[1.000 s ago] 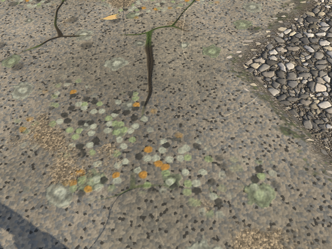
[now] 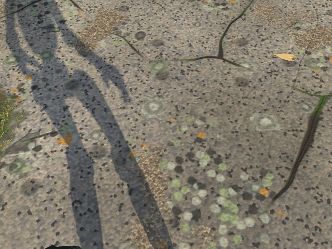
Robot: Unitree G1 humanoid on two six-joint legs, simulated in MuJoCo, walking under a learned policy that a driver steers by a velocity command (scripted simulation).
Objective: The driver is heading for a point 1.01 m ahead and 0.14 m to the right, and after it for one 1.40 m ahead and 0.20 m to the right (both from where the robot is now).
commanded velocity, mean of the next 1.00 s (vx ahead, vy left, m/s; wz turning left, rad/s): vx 0.17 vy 0.00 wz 0.06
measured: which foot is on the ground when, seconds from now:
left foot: up 0.00-0.16, down 0.18-0.78, up 0.80-1.00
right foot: down 0.00-1.00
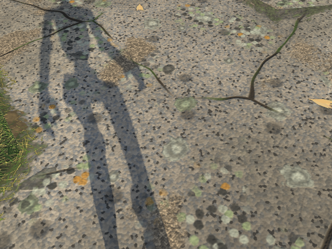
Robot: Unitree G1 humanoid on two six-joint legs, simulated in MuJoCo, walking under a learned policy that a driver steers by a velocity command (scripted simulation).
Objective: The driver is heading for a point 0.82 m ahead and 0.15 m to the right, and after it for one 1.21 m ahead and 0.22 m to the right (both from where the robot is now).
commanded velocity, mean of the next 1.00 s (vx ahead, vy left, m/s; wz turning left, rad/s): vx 0.48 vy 0.00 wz -0.01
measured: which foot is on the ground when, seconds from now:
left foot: up 0.00-0.16, down 0.18-0.74, up 0.76-1.00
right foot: down 0.00-0.20, up 0.22-0.70, down 0.72-1.00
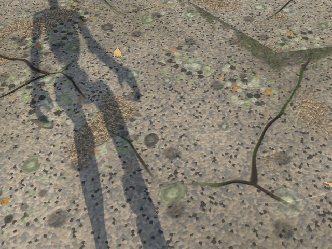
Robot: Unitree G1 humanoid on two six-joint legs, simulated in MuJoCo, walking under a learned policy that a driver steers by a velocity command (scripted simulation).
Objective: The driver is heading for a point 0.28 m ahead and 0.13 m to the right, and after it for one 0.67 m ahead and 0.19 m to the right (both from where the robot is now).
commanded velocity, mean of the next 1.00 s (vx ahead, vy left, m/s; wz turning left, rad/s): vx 0.19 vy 0.00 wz -0.49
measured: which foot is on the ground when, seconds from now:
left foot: up 0.00-0.20, down 0.22-0.68, up 0.70-1.00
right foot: down 0.00-0.24, up 0.26-0.66, down 0.68-1.00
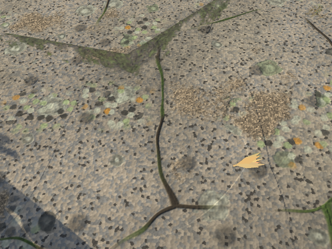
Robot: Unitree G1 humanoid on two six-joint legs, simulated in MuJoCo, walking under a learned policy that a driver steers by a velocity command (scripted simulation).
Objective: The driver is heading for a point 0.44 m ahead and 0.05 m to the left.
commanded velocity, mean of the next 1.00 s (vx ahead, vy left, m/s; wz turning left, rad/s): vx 0.02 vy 0.00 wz -0.12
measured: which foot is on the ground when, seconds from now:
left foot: up 0.00-0.12, down 0.14-1.00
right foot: down 0.00-0.14, up 0.16-0.42, down 0.44-1.00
